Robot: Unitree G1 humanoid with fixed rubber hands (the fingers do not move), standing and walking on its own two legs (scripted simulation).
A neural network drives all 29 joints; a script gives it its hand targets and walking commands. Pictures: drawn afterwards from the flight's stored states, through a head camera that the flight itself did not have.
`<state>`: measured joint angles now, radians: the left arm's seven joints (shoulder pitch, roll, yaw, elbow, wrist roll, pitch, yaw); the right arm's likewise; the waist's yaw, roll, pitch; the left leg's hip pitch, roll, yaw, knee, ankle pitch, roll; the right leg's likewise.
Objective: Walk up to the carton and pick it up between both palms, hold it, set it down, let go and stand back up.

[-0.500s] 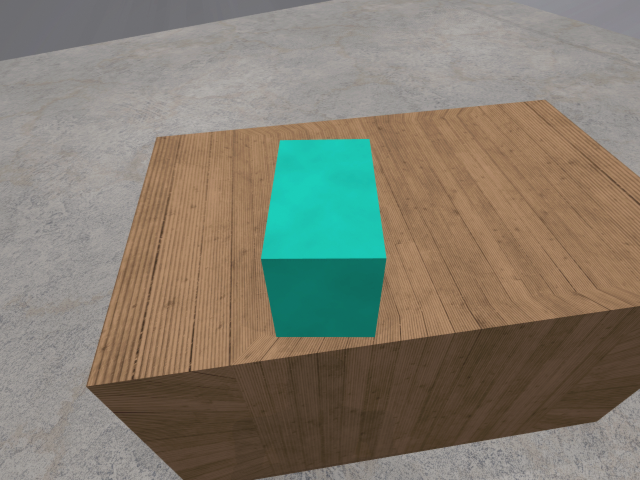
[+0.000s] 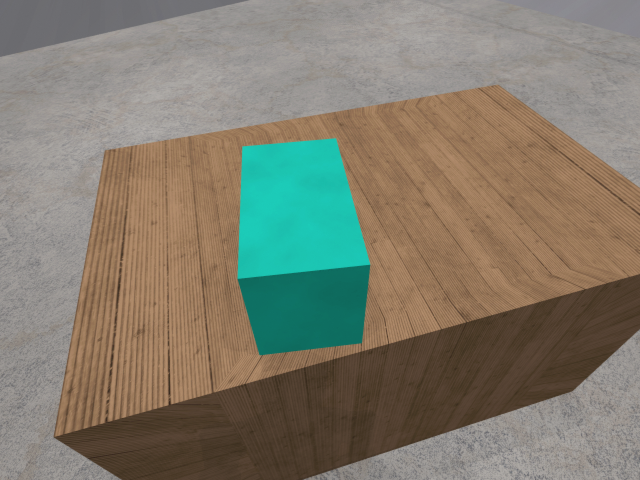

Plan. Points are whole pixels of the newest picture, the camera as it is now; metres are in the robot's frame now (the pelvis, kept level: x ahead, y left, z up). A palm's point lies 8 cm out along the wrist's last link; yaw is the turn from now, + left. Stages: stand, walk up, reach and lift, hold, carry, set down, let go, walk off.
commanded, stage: walk up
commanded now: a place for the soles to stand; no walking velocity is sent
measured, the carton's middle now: (299, 241) +0.51 +0.03 +0.00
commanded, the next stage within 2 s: reach and lift in 0.66 s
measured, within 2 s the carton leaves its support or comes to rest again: neither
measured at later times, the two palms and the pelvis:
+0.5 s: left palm out of the picture +0.01 +0.24 -0.13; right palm out of the picture -0.03 -0.26 -0.14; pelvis -0.01 -0.01 +0.01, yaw -2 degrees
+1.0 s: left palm out of the picture +0.14 +0.24 -0.10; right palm out of the picture +0.15 -0.25 -0.11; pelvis -0.03 -0.02 -0.02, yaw +4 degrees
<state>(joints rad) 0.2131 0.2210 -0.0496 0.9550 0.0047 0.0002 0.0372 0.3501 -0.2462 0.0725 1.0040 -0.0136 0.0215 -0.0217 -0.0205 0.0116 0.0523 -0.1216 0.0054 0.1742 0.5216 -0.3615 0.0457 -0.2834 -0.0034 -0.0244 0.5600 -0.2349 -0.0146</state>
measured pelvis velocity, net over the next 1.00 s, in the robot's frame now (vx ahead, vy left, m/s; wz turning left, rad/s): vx -0.03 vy -0.02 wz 0.06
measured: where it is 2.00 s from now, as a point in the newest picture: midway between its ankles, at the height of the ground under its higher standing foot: outside the picture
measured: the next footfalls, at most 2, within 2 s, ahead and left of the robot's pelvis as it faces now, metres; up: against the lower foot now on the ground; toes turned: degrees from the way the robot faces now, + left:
none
